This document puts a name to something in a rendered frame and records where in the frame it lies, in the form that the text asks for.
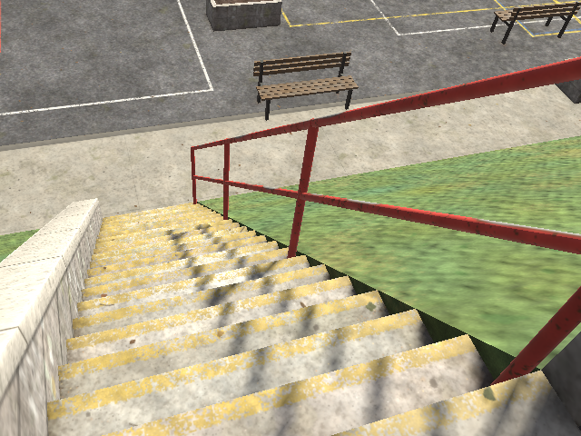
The stairs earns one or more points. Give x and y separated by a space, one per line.
191 325

